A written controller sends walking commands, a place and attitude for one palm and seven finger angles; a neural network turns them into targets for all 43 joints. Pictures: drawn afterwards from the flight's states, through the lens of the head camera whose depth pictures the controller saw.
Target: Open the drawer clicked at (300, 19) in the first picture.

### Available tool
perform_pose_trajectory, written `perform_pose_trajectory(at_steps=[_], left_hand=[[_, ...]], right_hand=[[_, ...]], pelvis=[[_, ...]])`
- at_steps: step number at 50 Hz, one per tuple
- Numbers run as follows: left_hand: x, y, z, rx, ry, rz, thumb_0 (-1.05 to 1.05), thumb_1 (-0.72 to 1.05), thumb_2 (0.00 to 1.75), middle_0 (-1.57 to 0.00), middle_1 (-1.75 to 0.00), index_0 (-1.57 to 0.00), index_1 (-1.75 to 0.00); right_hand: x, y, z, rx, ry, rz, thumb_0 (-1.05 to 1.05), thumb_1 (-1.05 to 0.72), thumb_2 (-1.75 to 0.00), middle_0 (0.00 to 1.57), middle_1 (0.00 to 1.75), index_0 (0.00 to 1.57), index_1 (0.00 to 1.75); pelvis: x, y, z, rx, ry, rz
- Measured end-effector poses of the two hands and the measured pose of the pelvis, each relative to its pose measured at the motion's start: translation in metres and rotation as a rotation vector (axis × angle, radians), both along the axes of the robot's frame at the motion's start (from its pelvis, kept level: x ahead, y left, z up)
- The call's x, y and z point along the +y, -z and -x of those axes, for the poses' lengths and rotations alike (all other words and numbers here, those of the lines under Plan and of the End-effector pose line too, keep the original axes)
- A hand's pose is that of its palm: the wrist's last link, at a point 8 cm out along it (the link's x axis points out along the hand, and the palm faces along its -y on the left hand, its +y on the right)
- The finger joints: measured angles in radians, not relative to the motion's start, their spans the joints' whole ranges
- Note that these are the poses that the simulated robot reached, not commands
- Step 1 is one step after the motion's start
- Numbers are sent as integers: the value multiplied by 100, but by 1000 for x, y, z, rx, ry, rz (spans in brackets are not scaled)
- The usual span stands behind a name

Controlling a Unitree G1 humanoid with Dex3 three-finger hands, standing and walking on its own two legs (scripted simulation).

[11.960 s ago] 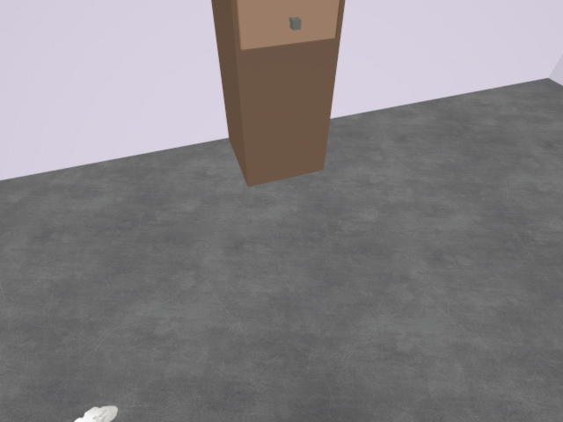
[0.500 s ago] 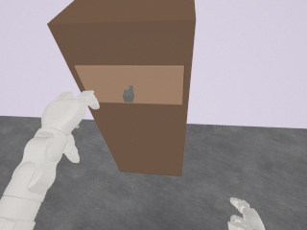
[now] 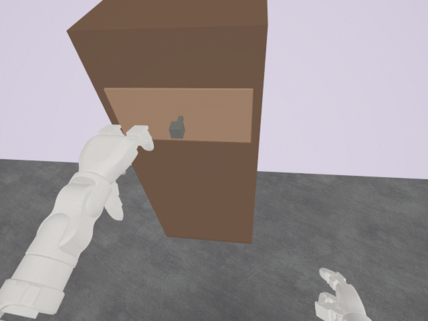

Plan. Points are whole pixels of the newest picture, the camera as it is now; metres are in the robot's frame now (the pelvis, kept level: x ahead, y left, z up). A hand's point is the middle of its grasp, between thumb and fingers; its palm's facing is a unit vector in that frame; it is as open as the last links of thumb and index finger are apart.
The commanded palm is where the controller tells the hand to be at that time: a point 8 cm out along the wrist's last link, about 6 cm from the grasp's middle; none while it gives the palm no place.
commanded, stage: move the hooked fingers above the handle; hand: left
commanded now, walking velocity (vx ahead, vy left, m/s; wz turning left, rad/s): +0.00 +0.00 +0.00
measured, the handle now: (178, 125) +0.57 +0.19 +0.02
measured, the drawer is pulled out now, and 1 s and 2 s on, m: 0.00 0.00 0.00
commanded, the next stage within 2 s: none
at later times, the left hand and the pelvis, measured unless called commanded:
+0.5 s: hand (149, 146) +0.41 +0.20 +0.10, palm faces +0.03 -0.04 -1.00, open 13.8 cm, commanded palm +0.40 +0.22 +0.16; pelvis +0.02 +0.00 +0.00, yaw -1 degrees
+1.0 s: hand (160, 126) +0.48 +0.20 +0.09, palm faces +0.03 -0.03 -1.00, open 13.8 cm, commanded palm +0.47 +0.21 +0.15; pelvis +0.03 +0.00 -0.01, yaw -1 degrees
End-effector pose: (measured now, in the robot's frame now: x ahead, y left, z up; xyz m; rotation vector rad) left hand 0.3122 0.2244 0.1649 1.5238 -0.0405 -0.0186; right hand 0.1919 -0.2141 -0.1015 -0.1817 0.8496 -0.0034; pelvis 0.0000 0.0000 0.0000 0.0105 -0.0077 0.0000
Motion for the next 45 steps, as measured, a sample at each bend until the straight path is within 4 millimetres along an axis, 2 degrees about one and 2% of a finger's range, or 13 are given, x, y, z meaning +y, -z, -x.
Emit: perform_pose_trajectory(at_steps=[10,15,20,25,30,35,40,45], left_hand=[[0,-21,-40,-88,-38,-13,0,-49,30,-32,-120,-32,-120],[-5,-5,-54,-1,-56,-14,0,-49,30,-31,-120,-32,-120],[-17,13,-63,49,14,-10,0,-49,30,-32,-120,-32,-120],[-24,8,-75,-22,63,-7,0,-49,30,-32,-120,-32,-120],[-12,2,-97,-56,-17,-19,0,-49,30,-32,-120,-32,-120],[-5,7,-114,10,-81,-47,0,-49,30,-32,-120,-32,-120],[-20,17,-123,61,-5,-24,0,-49,30,-32,-120,-32,-120],[-32,22,-133,40,68,-6,0,-49,30,-32,-120,-32,-120]], right_hand=[[-20,13,26,87,63,13,1,-91,-89,20,30,20,30],[-30,20,39,140,96,19,1,-91,-89,20,30,20,30],[-37,21,47,164,121,44,1,-91,-89,20,30,20,30],[-39,23,48,175,135,57,1,-91,-89,20,30,20,30],[-36,25,48,191,145,46,1,-91,-89,20,30,20,30],[-34,27,48,204,155,36,1,-91,-89,20,30,20,30],[-34,27,48,215,164,48,0,-91,-89,20,30,20,30],[-35,27,51,230,177,64,0,-91,-89,20,30,20,30]], pelvis=[[-4,0,-5,37,10,-2],[-3,0,-9,51,16,-3],[-4,1,-12,66,18,-3],[-3,2,-17,83,16,-2],[-3,3,-20,103,19,-3],[-1,3,-25,121,18,-1],[2,4,-31,129,15,2],[4,6,-34,144,18,3]])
